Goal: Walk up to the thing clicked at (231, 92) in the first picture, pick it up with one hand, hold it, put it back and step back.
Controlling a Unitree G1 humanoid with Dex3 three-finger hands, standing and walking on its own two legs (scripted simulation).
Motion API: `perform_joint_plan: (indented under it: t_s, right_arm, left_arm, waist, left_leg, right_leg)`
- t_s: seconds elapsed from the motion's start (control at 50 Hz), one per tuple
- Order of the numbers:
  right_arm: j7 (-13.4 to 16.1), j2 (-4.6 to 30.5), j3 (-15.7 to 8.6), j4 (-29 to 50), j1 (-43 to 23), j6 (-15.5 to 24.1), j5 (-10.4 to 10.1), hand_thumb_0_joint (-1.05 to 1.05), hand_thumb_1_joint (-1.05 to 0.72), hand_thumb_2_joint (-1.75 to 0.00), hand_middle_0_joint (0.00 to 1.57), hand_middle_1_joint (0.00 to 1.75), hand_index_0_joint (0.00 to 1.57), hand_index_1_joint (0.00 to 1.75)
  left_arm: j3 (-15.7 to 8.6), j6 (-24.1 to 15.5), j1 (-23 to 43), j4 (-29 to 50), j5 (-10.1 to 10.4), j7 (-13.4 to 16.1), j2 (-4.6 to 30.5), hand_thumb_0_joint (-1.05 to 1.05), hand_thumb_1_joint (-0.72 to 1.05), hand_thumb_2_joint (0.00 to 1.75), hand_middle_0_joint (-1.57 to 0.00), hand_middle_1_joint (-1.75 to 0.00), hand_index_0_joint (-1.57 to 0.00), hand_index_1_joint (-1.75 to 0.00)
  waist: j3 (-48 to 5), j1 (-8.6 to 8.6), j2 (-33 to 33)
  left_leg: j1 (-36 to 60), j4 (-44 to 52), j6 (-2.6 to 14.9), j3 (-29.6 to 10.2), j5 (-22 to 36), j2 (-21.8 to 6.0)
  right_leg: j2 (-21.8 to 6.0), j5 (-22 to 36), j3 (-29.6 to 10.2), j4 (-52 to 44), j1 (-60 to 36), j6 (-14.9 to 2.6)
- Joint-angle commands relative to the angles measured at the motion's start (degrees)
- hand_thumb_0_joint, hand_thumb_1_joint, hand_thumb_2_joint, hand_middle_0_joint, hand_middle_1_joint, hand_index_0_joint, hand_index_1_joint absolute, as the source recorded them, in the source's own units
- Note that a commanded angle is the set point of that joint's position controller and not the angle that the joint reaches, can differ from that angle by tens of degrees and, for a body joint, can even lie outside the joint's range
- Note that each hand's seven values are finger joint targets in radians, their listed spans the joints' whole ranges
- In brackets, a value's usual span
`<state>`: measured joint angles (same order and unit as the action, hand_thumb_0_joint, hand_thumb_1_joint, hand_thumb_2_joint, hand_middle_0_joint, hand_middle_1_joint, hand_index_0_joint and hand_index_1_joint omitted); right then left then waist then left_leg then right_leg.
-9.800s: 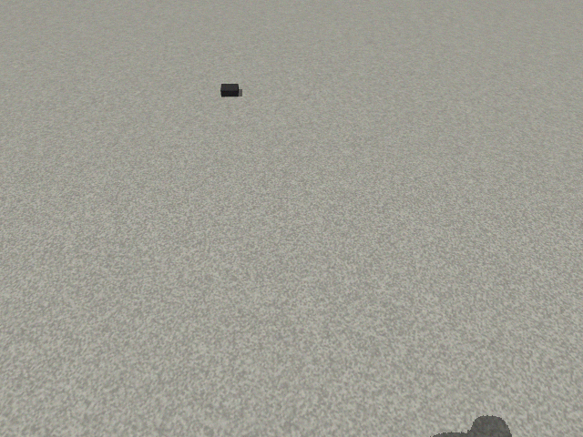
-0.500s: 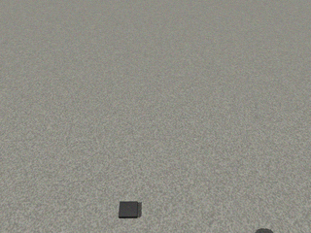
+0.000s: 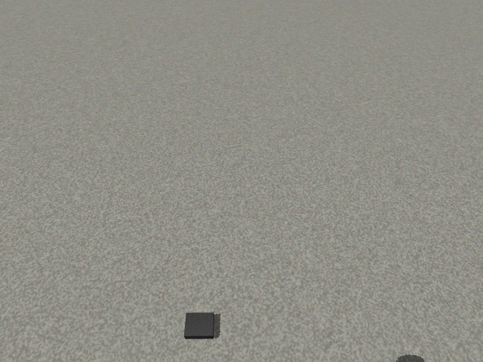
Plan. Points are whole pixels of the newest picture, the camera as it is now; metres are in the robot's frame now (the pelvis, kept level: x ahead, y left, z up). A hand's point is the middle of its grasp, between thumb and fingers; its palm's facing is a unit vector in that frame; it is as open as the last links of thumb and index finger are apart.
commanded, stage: rise first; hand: left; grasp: from above
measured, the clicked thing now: (199, 325) +0.38 +0.15 -0.76
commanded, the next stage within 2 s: none
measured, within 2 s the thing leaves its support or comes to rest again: neither
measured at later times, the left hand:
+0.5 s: hand out of the picture +0.13 +0.25 -0.20, palm faces -0.10 -0.92 -0.39, open 12.3 cm
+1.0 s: hand out of the picture +0.12 +0.26 -0.32, palm faces -0.35 -0.75 -0.57, open 14.2 cm
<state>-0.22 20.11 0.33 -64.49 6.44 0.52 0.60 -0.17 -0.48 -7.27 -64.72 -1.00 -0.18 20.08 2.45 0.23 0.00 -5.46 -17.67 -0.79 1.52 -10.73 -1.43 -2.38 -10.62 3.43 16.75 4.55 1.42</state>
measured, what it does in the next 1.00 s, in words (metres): lowers itself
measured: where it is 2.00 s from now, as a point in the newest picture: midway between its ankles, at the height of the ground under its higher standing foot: outside the picture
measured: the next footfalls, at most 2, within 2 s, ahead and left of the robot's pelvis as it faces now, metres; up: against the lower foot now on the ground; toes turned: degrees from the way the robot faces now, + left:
none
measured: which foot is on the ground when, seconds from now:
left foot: down 0.00-1.00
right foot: down 0.00-1.00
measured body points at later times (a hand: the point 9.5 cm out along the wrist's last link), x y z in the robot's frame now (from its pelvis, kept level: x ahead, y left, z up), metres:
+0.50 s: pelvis -0.02 +0.00 -0.04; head +0.05 +0.01 +0.40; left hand +0.13 +0.30 -0.17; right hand +0.08 -0.26 -0.15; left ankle -0.01 +0.13 -0.75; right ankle -0.02 -0.13 -0.75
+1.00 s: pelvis -0.04 +0.01 -0.16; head +0.09 +0.02 +0.27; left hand +0.14 +0.30 -0.28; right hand +0.16 -0.24 -0.25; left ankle -0.01 +0.13 -0.75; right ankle -0.02 -0.13 -0.75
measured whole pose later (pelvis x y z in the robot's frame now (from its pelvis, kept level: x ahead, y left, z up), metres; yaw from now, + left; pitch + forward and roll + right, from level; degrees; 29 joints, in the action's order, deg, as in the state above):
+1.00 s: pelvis -0.04 +0.01 -0.16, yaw -1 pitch +26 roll -2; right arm 0.2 14.4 -1.6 -31.4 7.0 11.1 0.2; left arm -4.6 5.1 -7.6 -32.0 -25.7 4.1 19.1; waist -9.9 -1.5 0.2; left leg -73.4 -82.7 -0.3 -0.9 -35.0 -2.5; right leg -3.3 -34.7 2.5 80.9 71.7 1.3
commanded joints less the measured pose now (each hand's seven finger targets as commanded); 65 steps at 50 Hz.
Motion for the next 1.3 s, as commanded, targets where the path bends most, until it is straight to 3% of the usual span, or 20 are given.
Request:
perform_joint_plan:
  t_s: [0.0, 0.04, 0.06, 0.08, 0.1, 0.12, 0.14, 0.18, 0.22, 0.3, 0.4, 0.48, 0.7, 0.78, 0.82, 0.88, 1.0, 1.02, 1.16, 1.28]
  right_arm:
    - [0.64, 12.11, -2.48, 3.48, -1.97, 1.17, -0.03, 0.0, -0.9, -0.9, 0.2, 0.3, 0.2, 0.3]
    - [0.75, 12.13, -2.56, 3.37, -1.9, 1.1, -0.01, 0.0, -0.89, -0.9, 0.2, 0.3, 0.2, 0.3]
    - [1.93, 2.67, -0.11, 18.96, -0.7, 3.62, -4.09, 0.0, -0.95, -0.91, 0.2, 0.3, 0.2, 0.3]
    - [2.52, 4.28, -0.48, 15.8, 2.13, 3.42, -3.88, 0.0, -0.92, -0.91, 0.2, 0.3, 0.2, 0.3]
    - [3.13, 6.22, -1.64, 16.26, 4.57, 2.76, -4.16, 0.0, -0.9, -0.9, 0.2, 0.3, 0.2, 0.3]
    - [3.13, 6.2, -2.3, 16.95, 5.74, 2.34, -3.79, 0.0, -0.9, -0.9, 0.2, 0.3, 0.2, 0.3]
    - [3.14, 5.94, -2.7, 18.81, 5.66, 2.46, -3.59, 0.0, -0.89, -0.9, 0.2, 0.3, 0.2, 0.3]
    - [2.88, 5.56, -4.58, 20.38, 7.92, 3.05, -1.94, 0.0, -0.88, -0.9, 0.2, 0.3, 0.2, 0.3]
    - [2.25, 4.97, -5.25, 23.75, 8.6, 3.28, -1.62, 0.0, -0.88, -0.9, 0.2, 0.3, 0.2, 0.3]
    - [1.9, 4.24, -5.37, 28.97, 6.78, 3.52, -2.31, 0.0, -0.89, -0.9, 0.2, 0.3, 0.2, 0.3]
    - [1.14, 3.25, -5.23, 32.02, 6.98, 4.76, -1.9, 0.0, -0.84, -0.89, 0.2, 0.3, 0.2, 0.3]
    - [1.04, 2.61, -5.87, 33.97, 7.8, 6.64, -1.27, 0.0, -0.87, -0.9, 0.2, 0.3, 0.2, 0.3]
    - [1.8, 1.85, -6.29, 38.53, 5.84, 8.98, -0.82, 0.0, -0.86, -0.89, 0.2, 0.3, 0.2, 0.3]
    - [1.71, 1.62, -5.91, 39.31, 4.34, 10.18, -0.67, 0.0, -0.88, -0.9, 0.2, 0.3, 0.2, 0.3]
    - [1.67, 1.95, -5.76, 39.32, 3.63, 10.89, -0.69, 0.0, -0.88, -0.9, 0.2, 0.3, 0.2, 0.3]
    - [1.41, 2.61, -6.0, 38.89, 2.93, 12.2, -0.58, 0.0, -0.87, -0.9, 0.2, 0.3, 0.2, 0.3]
    - [0.2, 4.16, -6.84, 36.65, 2.12, 13.33, -0.86, 0.0, -0.87, -0.9, 0.2, 0.3, 0.2, 0.3]
    - [0.01, 4.58, -7.07, 36.27, 1.65, 13.33, -0.76, 0.0, -0.87, -0.9, 0.2, 0.3, 0.2, 0.3]
    - [-1.18, 5.27, -8.2, 33.0, 1.82, 11.66, -0.31, 0.0, -0.88, -0.9, 0.2, 0.3, 0.2, 0.3]
    - [-1.49, 5.0, -8.31, 30.54, 2.96, 9.78, 0.79, 0.0, -0.9, -0.9, 0.2, 0.3, 0.2, 0.3]
  left_arm:
    - [-1.97, -1.52, 1.99, 3.38, 0.27, 0.86, 12.18, 0.0, 0.9, 0.9, -0.2, -0.3, -0.2, -0.3]
    - [-2.06, -1.39, 2.14, 3.41, 0.35, 0.86, 12.33, 0.0, 0.82, 0.98, -0.12, -0.38, -0.12, -0.38]
    - [-2.47, -6.52, 22.25, 23.51, 3.43, 1.73, 3.15, 0.0, 0.76, 0.95, -0.2, -0.46, -0.16, -0.46]
    - [-3.36, -6.0, 28.18, 18.74, 3.2, 2.03, 5.37, 0.0, 0.68, 0.92, -0.21, -0.54, -0.17, -0.54]
    - [-6.58, -3.73, 17.66, 9.67, 1.91, 2.29, 10.97, 0.0, 0.6, 0.94, -0.2, -0.62, -0.16, -0.62]
    - [-7.54, -2.48, 14.83, 5.73, 0.81, 1.6, 11.83, 0.0, 0.52, 0.95, -0.19, -0.66, -0.15, -0.7]
    - [-8.31, -2.34, 18.85, 6.27, -0.22, 0.81, 13.33, 0.0, 0.45, 0.94, -0.17, -0.73, -0.15, -0.75]
    - [-10.91, -1.96, 10.76, 2.7, -3.3, -0.23, 13.44, 0.0, 0.3, 0.95, -0.13, -0.87, -0.13, -0.87]
    - [-11.63, -0.73, 5.78, 6.72, -5.0, -0.87, 12.1, 0.0, 0.14, 0.97, -0.1, -0.94, -0.11, -0.94]
    - [-10.45, 4.01, 6.33, 13.97, -6.56, 0.24, 9.57, 0.0, -0.16, 0.99, -0.09, -1.0, -0.09, -1.0]
    - [-9.96, 6.81, 4.99, 16.87, -8.41, 1.62, 7.29, 0.0, -0.51, 1.01, -0.09, -1.05, -0.06, -1.07]
    - [-11.82, 4.9, 5.39, 24.37, -10.97, 2.31, 8.91, 0.0, -0.57, 1.0, -0.1, -1.06, -0.08, -1.08]
    - [-10.09, 7.62, -6.64, 41.9, -15.45, 2.92, 6.33, 0.0, -0.58, 1.02, -0.08, -1.06, -0.06, -1.09]
    - [-8.95, 8.38, -4.21, 45.27, -16.78, 3.42, 5.88, 0.0, -0.6, 1.02, -0.09, -1.06, -0.06, -1.08]
    - [-8.45, 7.44, -0.35, 44.0, -18.84, 3.63, 6.65, 0.0, -0.6, 1.03, -0.09, -1.06, -0.06, -1.09]
    - [-8.29, 4.97, 1.51, 40.84, -22.7, 4.56, 7.08, 0.0, -0.58, 1.01, -0.09, -1.05, -0.07, -1.08]
    - [-4.88, 0.19, 6.75, 36.75, -30.93, 7.95, 7.02, 0.0, -0.55, 1.0, -0.09, -1.03, -0.08, -1.05]
    - [-6.17, -0.5, 8.49, 36.6, -32.28, 8.85, 8.8, 0.0, -0.56, 1.0, -0.09, -1.03, -0.08, -1.05]
    - [-6.06, -2.01, 20.09, 31.01, -40.82, 14.03, 11.54, 0.0, -0.56, 1.02, -0.07, -1.04, -0.06, -1.05]
    - [-6.06, -2.91, 32.75, 25.31, -45.81, 16.95, 15.4, 0.0, -0.56, 1.02, -0.07, -1.03, -0.07, -1.04]
  waist:
    - [-4.59, -0.2, -0.06]
    - [-4.37, -0.25, 0.11]
    - [1.59, -7.14, -1.09]
    - [-1.39, -5.83, 0.26]
    - [-0.61, -3.81, 2.1]
    - [-2.78, -3.22, 2.46]
    - [-4.23, -2.81, 2.54]
    - [-11.45, -0.76, 0.39]
    - [-16.68, 1.63, -2.77]
    - [-14.85, 0.4, -3.07]
    - [-13.44, -0.85, -0.13]
    - [-18.13, -0.74, -2.44]
    - [-24.75, -1.54, -4.78]
    - [-23.55, -2.73, -3.99]
    - [-22.78, -3.73, -3.41]
    - [-24.33, -3.02, -4.1]
    - [-34.37, -2.95, -4.96]
    - [-34.8, -2.54, -5.62]
    - [-43.03, -2.04, -4.31]
    - [-49.15, -2.17, -1.08]
  left_leg:
    - [0.53, 1.58, 1.84, -5.1, 13.17, -6.88]
    - [0.81, 1.77, 1.77, -5.22, 12.11, -6.9]
    - [-6.19, -1.7, 1.34, 1.49, 3.02, 1.4]
    - [-5.97, -2.82, 1.55, 1.26, 1.35, 1.65]
    - [-7.78, -3.59, 1.5, 1.3, 1.05, 1.42]
    - [-9.61, -5.95, 1.6, 1.3, 1.34, 1.94]
    - [-10.94, -7.98, 1.68, 0.99, 1.56, 1.81]
    - [-12.96, -11.78, 1.26, 0.88, 4.2, 2.27]
    - [-13.57, -13.91, 0.74, 1.11, 7.38, 2.82]
    - [-15.37, -14.65, 0.3, 0.41, 7.46, 1.93]
    - [-23.41, -21.69, 0.7, -0.07, 0.79, 1.36]
    - [-28.94, -29.84, 0.78, -0.32, 0.01, 1.05]
    - [-36.17, -39.74, 0.59, -2.4, -1.16, 0.01]
    - [-42.61, -44.23, 0.98, -2.56, -6.16, 0.2]
    - [-46.81, -47.13, 1.14, -3.14, -9.22, 0.18]
    - [-51.87, -51.77, 0.88, -3.34, -11.98, 0.42]
    - [-57.84, -62.78, 0.45, -4.33, -5.98, 0.55]
    - [-59.83, -64.1, 0.33, -4.43, -6.62, 0.66]
    - [-70.0, -74.43, 1.0, -3.14, -10.14, 1.42]
    - [-80.12, -83.17, 2.01, -0.52, -14.23, 1.86]
  right_leg:
    - [-6.77, 12.44, -5.08, -1.62, -1.5, -1.85]
    - [-6.76, 11.28, -5.19, -1.56, -1.23, -2.09]
    - [1.71, 6.6, -1.58, 2.39, 13.63, -1.7]
    - [1.51, 4.48, -1.01, 3.16, 10.99, -1.55]
    - [1.97, 2.7, -0.36, 3.54, 10.64, -1.86]
    - [1.95, 2.23, -0.5, 5.05, 11.76, -2.14]
    - [1.95, 2.32, -0.39, 7.07, 12.78, -2.16]
    - [1.5, 5.11, -0.83, 11.47, 12.29, -2.37]
    - [1.45, 7.29, -1.15, 14.32, 10.64, -2.68]
    - [2.47, 5.63, -0.41, 14.99, 14.38, -2.81]
    - [2.9, -1.22, -0.03, 21.41, 22.7, -2.56]
    - [2.45, -1.9, -0.77, 29.87, 30.14, -2.58]
    - [2.48, -4.35, -0.67, 40.94, 41.14, -2.78]
    - [2.2, -7.64, -0.96, 44.44, 46.79, -2.52]
    - [2.14, -10.04, -0.94, 47.56, 51.43, -2.5]
    - [1.93, -12.46, -1.21, 53.61, 58.2, -2.66]
    - [1.82, -8.66, -1.04, 65.95, 69.42, -3.14]
    - [1.74, -9.14, -1.1, 67.67, 71.35, -3.22]
    - [1.72, -10.9, -1.35, 75.17, 78.16, -3.14]
    - [1.85, -13.57, -2.69, 78.35, 77.84, -2.4]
